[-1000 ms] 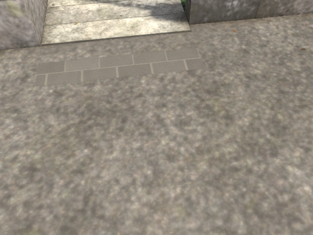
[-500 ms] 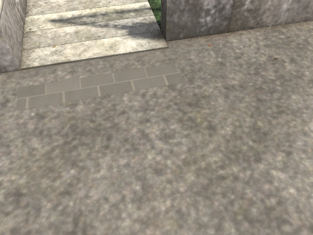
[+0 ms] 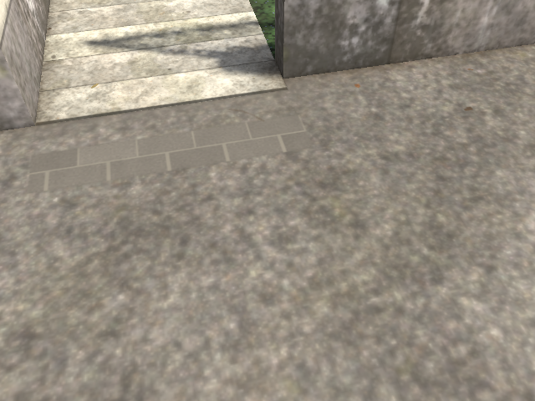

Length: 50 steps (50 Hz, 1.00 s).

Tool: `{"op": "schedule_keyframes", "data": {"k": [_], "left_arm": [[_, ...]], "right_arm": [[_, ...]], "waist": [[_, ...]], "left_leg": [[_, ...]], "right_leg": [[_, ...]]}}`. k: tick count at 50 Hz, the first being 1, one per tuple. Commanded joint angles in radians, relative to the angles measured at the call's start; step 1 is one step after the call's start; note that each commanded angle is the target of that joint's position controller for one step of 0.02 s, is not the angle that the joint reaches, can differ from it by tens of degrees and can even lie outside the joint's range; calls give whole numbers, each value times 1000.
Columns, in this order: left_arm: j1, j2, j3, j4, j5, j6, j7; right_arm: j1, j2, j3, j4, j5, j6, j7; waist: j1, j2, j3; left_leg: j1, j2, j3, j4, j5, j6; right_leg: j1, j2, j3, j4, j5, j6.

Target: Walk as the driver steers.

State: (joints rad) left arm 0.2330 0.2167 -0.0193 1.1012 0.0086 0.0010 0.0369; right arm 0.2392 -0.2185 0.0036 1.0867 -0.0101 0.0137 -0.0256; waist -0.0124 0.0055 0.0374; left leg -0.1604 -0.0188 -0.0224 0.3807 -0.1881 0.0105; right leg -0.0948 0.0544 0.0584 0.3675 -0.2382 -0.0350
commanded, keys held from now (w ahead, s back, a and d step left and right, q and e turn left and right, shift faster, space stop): no key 0.22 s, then w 0.78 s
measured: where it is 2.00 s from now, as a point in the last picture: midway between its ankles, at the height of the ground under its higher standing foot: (260, 284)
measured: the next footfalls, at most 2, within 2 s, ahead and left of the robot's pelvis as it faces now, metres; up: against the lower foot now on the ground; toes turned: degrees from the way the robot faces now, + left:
right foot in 0.96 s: +0.44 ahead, -0.02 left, +0.00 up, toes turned -3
left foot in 1.50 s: +0.75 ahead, +0.14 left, +0.00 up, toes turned +4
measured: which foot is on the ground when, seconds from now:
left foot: down 0.00-0.98, up 1.00-1.00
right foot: down 0.00-0.50, up 0.52-0.94, down 0.96-1.00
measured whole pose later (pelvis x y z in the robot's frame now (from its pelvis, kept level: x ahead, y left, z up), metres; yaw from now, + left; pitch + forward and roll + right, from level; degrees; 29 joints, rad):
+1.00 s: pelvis +0.30 +0.03 -0.03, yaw +1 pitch +0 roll -1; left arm 0.03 0.19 0.03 0.92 0.03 -0.07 -0.01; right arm 0.50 -0.15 0.00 1.13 -0.01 -0.09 -0.01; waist -0.03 0.01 0.07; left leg -0.01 -0.04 0.02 0.82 -0.47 0.08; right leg -0.45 0.06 -0.14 0.59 -0.15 -0.15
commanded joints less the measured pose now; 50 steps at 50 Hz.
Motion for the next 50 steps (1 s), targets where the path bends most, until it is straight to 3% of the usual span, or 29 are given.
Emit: {"op": "schedule_keyframes", "data": {"k": [1,11,12,14,16,18,19,22,24,25,26,27,28,29,30,32,34,36,41,43,45,46,47,48,49,50], "left_arm": [[36,96,13,-7,0,-7,4],[76,65,9,28,0,-8,8],[88,61,8,33,2,-8,8],[103,96,25,31,3,0,7],[142,115,41,26,6,9,2],[205,134,58,38,8,5,3],[210,130,63,36,11,-2,1],[177,140,77,18,15,-24,-6],[101,119,77,-8,1,-32,-10],[71,94,72,-28,5,-41,-12],[42,21,51,-62,1,-55,-22],[28,43,57,-96,20,-62,-30],[9,86,67,-95,41,-63,-38],[7,55,62,-90,36,-69,-50],[19,35,58,-83,27,-75,-58],[21,44,64,-81,32,-69,-68],[2,44,68,-93,30,-57,-70],[-73,31,65,-125,26,-48,-69],[-295,-2,41,-219,10,-44,-69],[-297,15,42,-233,6,-44,-63],[-198,53,57,-214,6,-50,-49],[-81,78,71,-179,4,-57,-43],[71,96,85,-130,5,-65,-35],[211,145,105,-94,24,-70,-25],[285,231,124,-90,46,-71,-25],[231,222,127,-90,18,-59,-38]], "right_arm": [[34,-92,-12,-5,0,-7,-5],[57,-63,-5,35,0,-8,-11],[65,-57,-4,39,-1,-8,-10],[62,-72,-14,32,-6,-2,-8],[28,-63,-18,4,-17,0,2],[-9,-11,-8,-31,-31,-16,13],[-32,-18,-10,-49,-34,-29,16],[-19,-38,-22,-79,-20,-63,32],[127,-15,-28,-35,-4,-78,32],[238,-36,-40,5,-4,-82,26],[374,-127,-65,26,-17,-91,15],[476,-201,-85,63,-5,-80,18],[376,-137,-70,39,-9,-74,17],[282,-105,-61,1,-11,-82,23],[226,-91,-56,-21,-12,-91,24],[221,-55,-42,-20,-9,-108,20],[289,-45,-34,7,-5,-116,17],[329,-41,-27,21,-5,-117,15],[345,-42,-15,26,-8,-118,5],[344,-62,-18,31,-9,-122,1],[313,-84,-23,28,-8,-126,-3],[295,-96,-27,25,-9,-124,-4],[269,-107,-31,18,-4,-119,-3],[262,-93,-28,3,0,-118,4],[326,15,-11,-23,6,-115,14],[359,-33,-33,-18,13,-107,22]], "waist": [[1,-10,16],[3,-6,24],[5,-8,3],[11,-37,27],[37,-76,112],[58,-157,156],[63,-151,168],[27,-128,144],[-57,-99,122],[-97,-35,97],[-148,194,39],[-144,286,29],[-80,120,109],[-42,49,144],[-13,33,136],[6,44,101],[7,67,71],[-1,75,71],[-34,96,121],[-21,108,109],[37,113,45],[88,113,-17],[155,104,-90],[206,62,-167],[155,-125,-271],[125,-143,-299]], "left_leg": [[24,94,-87,-44,93,27],[12,94,-85,-37,96,28],[19,84,-80,-39,19,30],[-32,31,-45,26,-232,48],[-187,-6,-27,117,-401,66],[-307,-18,59,281,-285,59],[-332,13,58,333,-241,59],[-293,41,55,283,-260,73],[16,-12,105,85,-140,80],[207,0,50,25,-132,80],[353,223,-301,-158,-364,124],[364,390,-611,-261,-496,201],[264,388,-577,-249,-511,209],[189,350,-487,-251,-426,198],[159,305,-391,-264,-299,181],[168,242,-246,-264,-43,157],[216,217,-155,-224,249,150],[216,200,-98,-210,414,147],[147,170,-27,-229,567,139],[167,192,-17,-204,705,137],[210,209,1,-74,961,123],[231,210,6,57,1026,118],[199,199,19,236,974,112],[44,165,34,474,711,109],[-217,25,82,848,-65,89],[-419,-64,-19,1049,-312,92]], "right_leg": [[-77,-118,98,-73,124,-25],[-82,-116,90,-64,132,-25],[-76,-108,90,-75,42,-29],[-112,-90,108,-75,-261,-62],[-145,-137,211,-120,-536,-119],[-95,-270,387,-210,-622,-193],[-97,-313,431,-234,-573,-218],[-90,-303,365,-200,-407,-212],[-259,-214,233,-107,-317,-158],[-378,-156,160,11,-259,-128],[-518,-28,-9,336,-204,-76],[-651,24,-84,571,-312,-61],[-676,-51,-34,707,-253,-72],[-668,-87,-19,739,-150,-73],[-634,-112,-20,730,-72,-64],[-601,-123,-53,707,4,-40],[-622,-109,-93,705,28,-26],[-642,-98,-126,666,51,-14],[-533,-48,-204,341,144,-17],[-443,-25,-219,262,148,-48],[-307,15,-217,233,120,-90],[-203,33,-202,213,105,-110],[-39,31,-188,138,142,-132],[175,-87,-63,107,45,-166],[378,-381,353,74,-57,-256],[395,-458,702,-100,-192,-360]]}}
Velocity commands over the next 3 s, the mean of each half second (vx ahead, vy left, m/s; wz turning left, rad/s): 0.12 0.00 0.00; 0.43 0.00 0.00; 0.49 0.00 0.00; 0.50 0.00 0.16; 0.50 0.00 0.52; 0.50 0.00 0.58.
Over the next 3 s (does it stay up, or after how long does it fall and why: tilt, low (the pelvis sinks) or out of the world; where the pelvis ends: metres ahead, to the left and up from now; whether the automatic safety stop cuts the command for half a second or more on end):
stays up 1.32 0.25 0.00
